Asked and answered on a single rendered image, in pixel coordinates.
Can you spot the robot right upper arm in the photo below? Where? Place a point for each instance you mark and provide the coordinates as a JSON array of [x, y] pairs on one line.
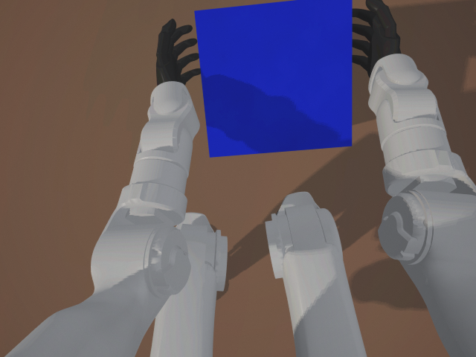
[[433, 235]]

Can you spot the carton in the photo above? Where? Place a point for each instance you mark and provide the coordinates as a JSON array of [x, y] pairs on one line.
[[276, 77]]

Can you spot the robot left hand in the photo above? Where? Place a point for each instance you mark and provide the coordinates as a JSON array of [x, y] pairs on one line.
[[168, 68]]

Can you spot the robot right forearm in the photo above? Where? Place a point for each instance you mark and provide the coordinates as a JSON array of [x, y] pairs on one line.
[[411, 131]]

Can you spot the robot left forearm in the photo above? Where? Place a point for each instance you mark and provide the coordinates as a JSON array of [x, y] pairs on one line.
[[156, 190]]

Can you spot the robot right shin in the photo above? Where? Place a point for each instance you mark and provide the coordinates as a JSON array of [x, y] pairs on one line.
[[327, 223]]

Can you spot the robot right hand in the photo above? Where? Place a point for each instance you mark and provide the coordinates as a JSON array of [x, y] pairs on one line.
[[382, 36]]

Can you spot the robot left upper arm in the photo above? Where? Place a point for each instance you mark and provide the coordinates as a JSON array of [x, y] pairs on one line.
[[135, 269]]

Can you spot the robot shin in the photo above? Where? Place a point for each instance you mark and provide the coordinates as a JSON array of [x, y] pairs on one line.
[[195, 219], [327, 223]]

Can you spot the robot left shin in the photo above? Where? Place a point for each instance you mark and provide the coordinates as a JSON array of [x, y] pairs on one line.
[[195, 219]]

